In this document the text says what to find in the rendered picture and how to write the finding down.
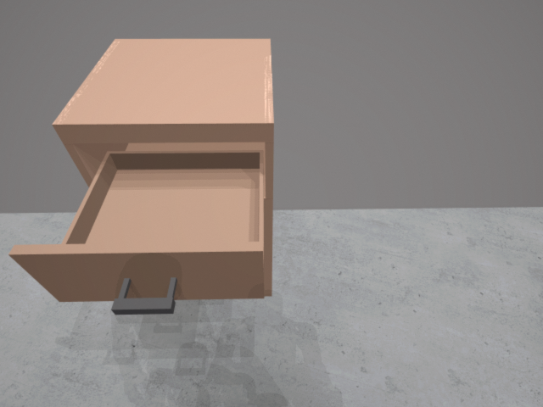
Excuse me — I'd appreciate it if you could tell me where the cabinet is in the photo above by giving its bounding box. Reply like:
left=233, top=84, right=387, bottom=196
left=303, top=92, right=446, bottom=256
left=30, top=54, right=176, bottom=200
left=52, top=39, right=274, bottom=297

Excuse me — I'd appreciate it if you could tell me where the handle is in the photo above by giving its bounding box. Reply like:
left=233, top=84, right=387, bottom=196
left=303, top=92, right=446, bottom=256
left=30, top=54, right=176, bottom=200
left=111, top=277, right=177, bottom=315

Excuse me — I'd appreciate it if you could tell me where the drawer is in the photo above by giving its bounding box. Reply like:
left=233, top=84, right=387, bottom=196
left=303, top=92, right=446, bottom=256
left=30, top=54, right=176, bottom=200
left=8, top=150, right=265, bottom=302

